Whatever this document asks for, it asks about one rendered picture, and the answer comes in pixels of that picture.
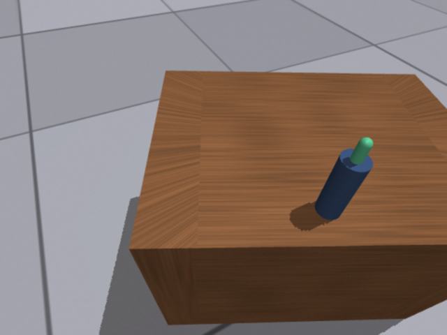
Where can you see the bottle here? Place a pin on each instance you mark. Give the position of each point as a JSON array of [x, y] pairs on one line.
[[350, 170]]

